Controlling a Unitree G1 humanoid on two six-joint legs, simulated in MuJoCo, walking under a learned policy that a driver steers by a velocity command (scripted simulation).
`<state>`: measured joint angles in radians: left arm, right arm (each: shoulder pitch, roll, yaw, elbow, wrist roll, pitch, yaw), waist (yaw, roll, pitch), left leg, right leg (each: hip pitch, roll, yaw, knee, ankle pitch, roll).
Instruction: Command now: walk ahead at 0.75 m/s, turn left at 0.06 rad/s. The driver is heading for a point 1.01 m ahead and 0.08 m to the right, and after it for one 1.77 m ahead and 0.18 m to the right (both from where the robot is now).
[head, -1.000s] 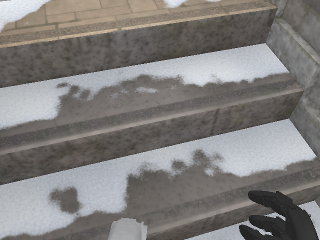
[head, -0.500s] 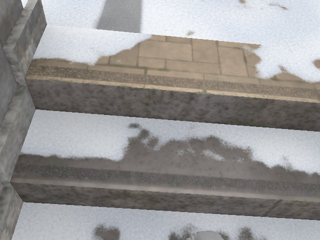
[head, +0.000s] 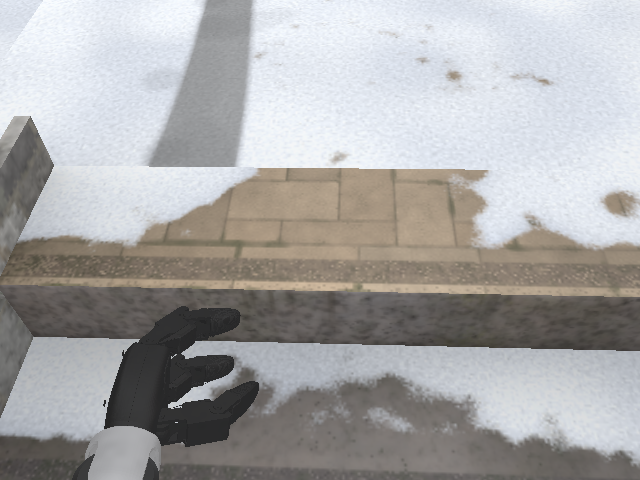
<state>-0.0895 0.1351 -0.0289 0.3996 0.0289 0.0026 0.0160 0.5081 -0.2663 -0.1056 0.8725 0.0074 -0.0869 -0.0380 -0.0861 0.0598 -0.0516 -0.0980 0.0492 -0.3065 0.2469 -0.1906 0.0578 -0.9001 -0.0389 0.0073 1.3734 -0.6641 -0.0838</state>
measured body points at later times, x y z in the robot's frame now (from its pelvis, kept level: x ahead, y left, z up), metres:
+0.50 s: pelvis +0.29 -0.05 +0.14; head +0.34 -0.07 +0.59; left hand +0.13 +0.14 +0.03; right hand +0.62 -0.14 +0.12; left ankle +0.47 +0.06 -0.38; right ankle +0.08 -0.15 -0.59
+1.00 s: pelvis +0.77 -0.07 +0.37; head +0.77 -0.06 +0.82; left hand +1.01 +0.11 +0.31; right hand +0.75 -0.33 +0.24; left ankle +0.57 +0.07 -0.22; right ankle +0.84 -0.14 -0.28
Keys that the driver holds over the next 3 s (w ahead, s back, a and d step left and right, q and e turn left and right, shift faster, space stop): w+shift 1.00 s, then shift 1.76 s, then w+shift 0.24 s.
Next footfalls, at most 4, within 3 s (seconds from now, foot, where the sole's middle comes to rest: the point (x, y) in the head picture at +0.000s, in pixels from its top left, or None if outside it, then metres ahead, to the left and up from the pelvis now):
0.54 left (282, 413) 0.52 0.07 -0.47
0.94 right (377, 184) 0.88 -0.14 -0.31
1.32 left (298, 68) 1.27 -0.02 -0.31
1.72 right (384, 60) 1.28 -0.22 -0.31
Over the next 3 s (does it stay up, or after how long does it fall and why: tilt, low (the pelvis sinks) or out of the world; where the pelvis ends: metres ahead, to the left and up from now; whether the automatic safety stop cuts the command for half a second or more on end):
stays up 1.25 -0.11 0.47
